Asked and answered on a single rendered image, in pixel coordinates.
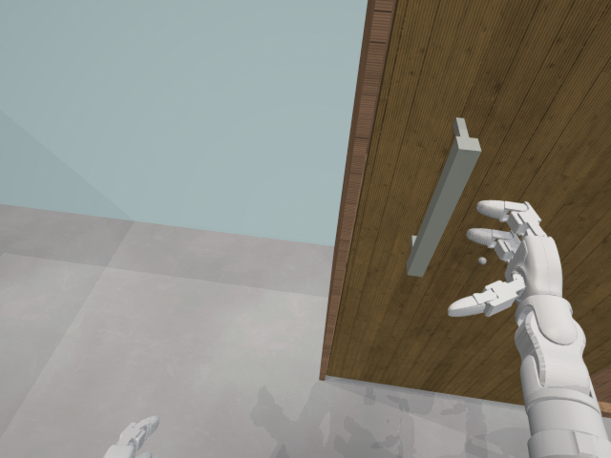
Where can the wardrobe door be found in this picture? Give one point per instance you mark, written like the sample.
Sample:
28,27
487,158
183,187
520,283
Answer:
601,382
532,79

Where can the robot left hand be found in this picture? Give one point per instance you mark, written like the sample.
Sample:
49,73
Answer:
132,438

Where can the robot right hand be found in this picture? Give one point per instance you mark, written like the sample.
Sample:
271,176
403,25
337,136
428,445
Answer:
535,258

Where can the right robot forearm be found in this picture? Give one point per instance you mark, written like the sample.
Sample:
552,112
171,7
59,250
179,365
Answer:
560,402

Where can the handle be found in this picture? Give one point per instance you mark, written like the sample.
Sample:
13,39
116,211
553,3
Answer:
457,170

